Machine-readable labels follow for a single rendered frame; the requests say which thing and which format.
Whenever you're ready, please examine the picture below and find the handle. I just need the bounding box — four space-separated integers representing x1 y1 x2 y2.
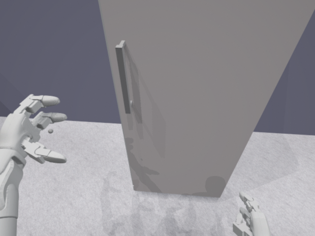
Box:
115 40 132 114

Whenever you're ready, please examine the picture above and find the robot right hand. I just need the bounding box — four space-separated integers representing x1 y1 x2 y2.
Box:
233 191 271 236

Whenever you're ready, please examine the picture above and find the robot left forearm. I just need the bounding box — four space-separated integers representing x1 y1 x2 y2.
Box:
0 148 26 236

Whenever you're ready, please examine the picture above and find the fridge door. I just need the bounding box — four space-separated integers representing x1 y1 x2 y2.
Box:
100 0 315 198

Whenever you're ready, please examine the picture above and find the robot left hand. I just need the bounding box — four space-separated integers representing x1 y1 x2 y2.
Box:
0 94 67 164

